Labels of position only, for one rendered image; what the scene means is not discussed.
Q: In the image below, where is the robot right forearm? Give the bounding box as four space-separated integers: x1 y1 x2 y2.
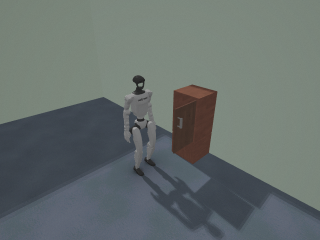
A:
123 110 130 131

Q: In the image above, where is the robot left forearm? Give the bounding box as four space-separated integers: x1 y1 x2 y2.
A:
147 107 154 121

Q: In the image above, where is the cupboard door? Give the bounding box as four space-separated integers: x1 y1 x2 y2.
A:
173 100 197 154

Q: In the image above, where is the left robot foot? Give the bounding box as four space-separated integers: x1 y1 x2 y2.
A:
144 157 156 166

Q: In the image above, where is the robot right hand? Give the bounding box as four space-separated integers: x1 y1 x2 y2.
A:
124 130 131 143

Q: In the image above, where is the robot right upper arm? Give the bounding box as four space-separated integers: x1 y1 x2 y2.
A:
124 94 134 116

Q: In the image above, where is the robot left upper arm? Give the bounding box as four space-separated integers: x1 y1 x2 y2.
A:
145 89 153 108

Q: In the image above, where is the handle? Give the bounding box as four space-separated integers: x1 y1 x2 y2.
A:
177 117 183 129

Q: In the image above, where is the right robot thigh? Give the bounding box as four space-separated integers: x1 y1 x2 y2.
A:
129 124 143 156

